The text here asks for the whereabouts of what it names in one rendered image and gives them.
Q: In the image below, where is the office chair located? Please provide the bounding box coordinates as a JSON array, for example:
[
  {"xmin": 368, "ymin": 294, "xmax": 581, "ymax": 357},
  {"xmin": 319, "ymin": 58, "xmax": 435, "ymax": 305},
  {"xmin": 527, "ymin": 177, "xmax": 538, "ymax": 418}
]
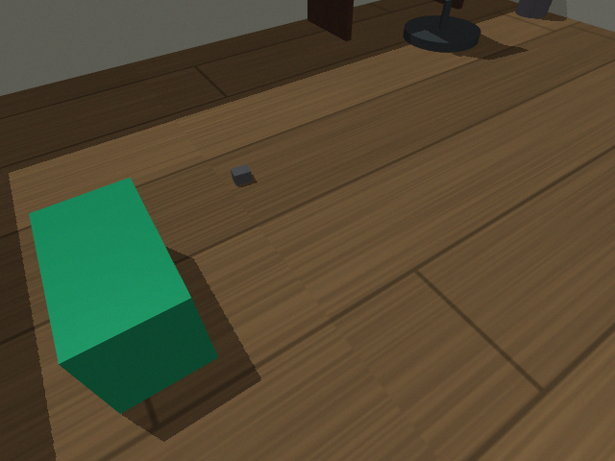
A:
[{"xmin": 404, "ymin": 0, "xmax": 481, "ymax": 52}]

